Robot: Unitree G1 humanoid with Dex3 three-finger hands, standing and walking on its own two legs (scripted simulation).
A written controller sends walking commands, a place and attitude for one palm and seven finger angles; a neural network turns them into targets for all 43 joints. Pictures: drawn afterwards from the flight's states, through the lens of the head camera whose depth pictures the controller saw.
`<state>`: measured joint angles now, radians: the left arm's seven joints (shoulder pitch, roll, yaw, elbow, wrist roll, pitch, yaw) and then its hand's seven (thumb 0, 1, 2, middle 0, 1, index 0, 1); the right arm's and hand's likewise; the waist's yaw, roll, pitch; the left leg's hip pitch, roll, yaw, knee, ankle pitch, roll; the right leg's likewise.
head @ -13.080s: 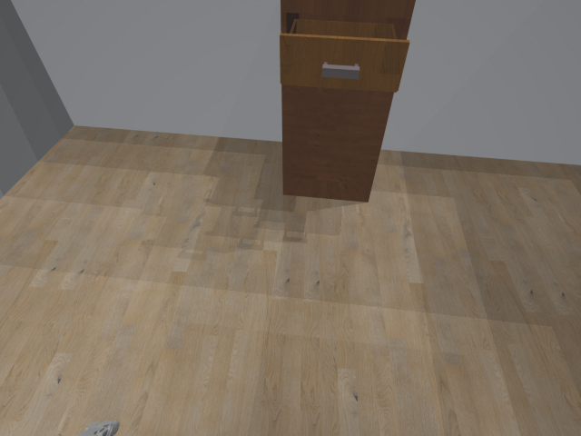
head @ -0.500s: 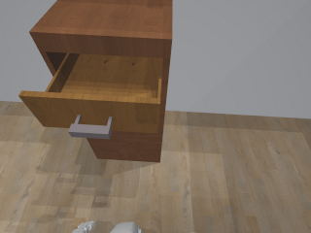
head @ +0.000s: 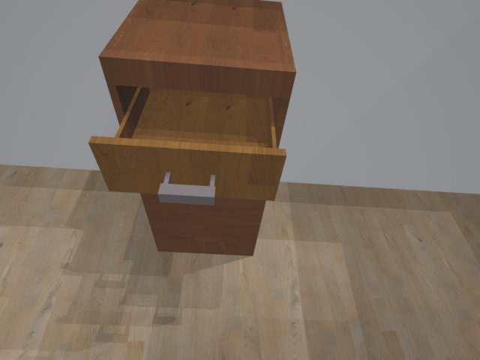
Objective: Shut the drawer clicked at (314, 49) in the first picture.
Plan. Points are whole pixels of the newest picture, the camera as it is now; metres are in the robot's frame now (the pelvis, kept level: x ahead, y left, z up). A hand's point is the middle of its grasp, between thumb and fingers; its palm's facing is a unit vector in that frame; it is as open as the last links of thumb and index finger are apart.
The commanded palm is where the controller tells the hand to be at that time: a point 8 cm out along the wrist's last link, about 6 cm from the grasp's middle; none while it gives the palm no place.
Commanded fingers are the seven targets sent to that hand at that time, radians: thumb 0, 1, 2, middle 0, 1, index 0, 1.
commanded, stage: come to a stop and stand still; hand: left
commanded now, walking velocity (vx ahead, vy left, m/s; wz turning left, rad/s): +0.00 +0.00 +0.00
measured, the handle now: (189, 185) +0.44 +0.14 +0.00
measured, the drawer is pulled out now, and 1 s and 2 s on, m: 0.20 0.20 0.20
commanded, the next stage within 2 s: none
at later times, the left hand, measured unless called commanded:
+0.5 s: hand out of the picture -0.07 +0.18 -0.20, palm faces +0.02 -0.99 -0.12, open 7.3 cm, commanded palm none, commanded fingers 0.00 0.90 0.90 -0.20 -0.30 -0.20 -0.30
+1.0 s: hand out of the picture -0.14 +0.17 -0.18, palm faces +0.02 -0.99 -0.13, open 7.4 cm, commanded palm none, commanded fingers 0.00 0.90 0.90 -0.20 -0.30 -0.20 -0.30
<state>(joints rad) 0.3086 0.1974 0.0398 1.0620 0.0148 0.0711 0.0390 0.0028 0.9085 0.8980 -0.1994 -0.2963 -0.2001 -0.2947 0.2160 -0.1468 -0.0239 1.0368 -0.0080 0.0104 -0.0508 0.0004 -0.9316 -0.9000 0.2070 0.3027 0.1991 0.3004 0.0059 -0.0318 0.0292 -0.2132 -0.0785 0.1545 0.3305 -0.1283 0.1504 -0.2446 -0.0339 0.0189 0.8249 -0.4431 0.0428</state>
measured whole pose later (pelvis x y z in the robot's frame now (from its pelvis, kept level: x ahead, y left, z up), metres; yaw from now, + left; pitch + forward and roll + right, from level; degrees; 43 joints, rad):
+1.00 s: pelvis -0.09 +0.02 +0.00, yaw -2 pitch -1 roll +0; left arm 0.37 0.10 -0.01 1.16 0.01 0.00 0.03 0.00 0.91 0.90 -0.20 -0.30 -0.20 -0.29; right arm 0.25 -0.13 -0.02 1.16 0.00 0.01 -0.03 0.01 -0.92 -0.90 0.20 0.30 0.20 0.30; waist 0.01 -0.02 0.03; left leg -0.20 -0.02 0.08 0.39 -0.19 0.04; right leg -0.18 -0.05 -0.03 0.43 -0.23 0.03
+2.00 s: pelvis -0.05 -0.03 +0.00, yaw -2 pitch -1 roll +1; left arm 0.31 0.12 -0.01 1.14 0.00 -0.02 0.04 0.00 0.91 0.90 -0.20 -0.30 -0.20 -0.29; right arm 0.24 -0.13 0.00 1.18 -0.01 0.01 -0.05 0.01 -0.92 -0.90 0.20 0.30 0.19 0.30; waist 0.01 -0.01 0.03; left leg -0.13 0.04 0.05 0.40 -0.25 -0.03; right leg -0.11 0.01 -0.06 0.41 -0.30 -0.04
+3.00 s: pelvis -0.11 +0.04 +0.00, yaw -1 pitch -2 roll -1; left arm 0.39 0.16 0.00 1.08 0.03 0.03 0.02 0.00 0.91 0.90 -0.20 -0.30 -0.20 -0.29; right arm 0.31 -0.15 -0.01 1.09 -0.02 0.03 -0.02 0.01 -0.91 -0.90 0.21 0.30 0.20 0.30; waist 0.00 -0.01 0.01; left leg -0.23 -0.03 0.07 0.45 -0.20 0.08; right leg -0.22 -0.05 -0.04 0.54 -0.36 0.01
